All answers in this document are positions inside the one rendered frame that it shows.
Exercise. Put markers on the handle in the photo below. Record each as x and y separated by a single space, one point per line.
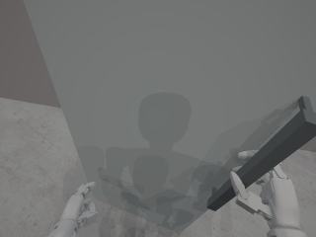
297 132

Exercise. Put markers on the fridge door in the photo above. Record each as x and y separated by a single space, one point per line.
160 96

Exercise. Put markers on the right robot forearm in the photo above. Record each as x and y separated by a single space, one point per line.
282 231

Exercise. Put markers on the left robot forearm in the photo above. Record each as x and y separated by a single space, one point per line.
64 228

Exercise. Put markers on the robot left hand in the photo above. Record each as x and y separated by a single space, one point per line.
74 209

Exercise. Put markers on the robot right hand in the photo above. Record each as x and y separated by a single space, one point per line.
278 190

